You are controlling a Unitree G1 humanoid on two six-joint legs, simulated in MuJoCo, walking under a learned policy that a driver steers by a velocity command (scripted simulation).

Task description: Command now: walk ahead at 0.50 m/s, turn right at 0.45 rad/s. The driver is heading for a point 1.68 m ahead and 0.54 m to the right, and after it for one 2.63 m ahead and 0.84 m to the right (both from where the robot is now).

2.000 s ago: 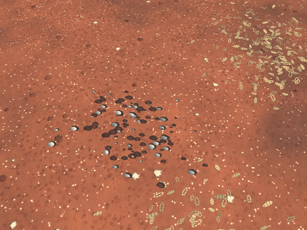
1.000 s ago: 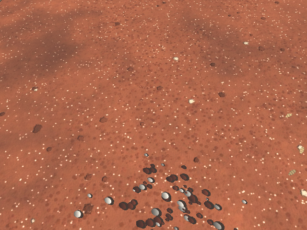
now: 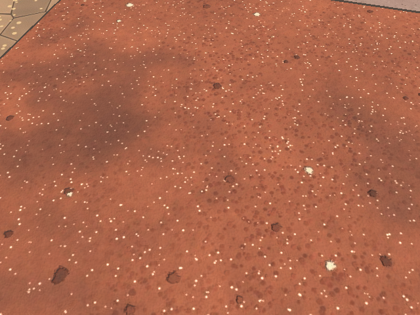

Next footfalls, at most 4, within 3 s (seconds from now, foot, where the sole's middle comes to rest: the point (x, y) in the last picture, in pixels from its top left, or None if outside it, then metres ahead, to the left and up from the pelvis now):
0.40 left None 0.41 0.10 -0.76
0.92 right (289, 286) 0.56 -0.22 -0.76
1.48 left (279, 192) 0.92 -0.23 -0.76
2.02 right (357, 163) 1.05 -0.56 -0.76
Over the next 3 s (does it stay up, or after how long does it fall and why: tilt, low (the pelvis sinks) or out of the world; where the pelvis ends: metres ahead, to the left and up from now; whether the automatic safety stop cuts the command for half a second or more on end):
stays up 1.43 -0.56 0.01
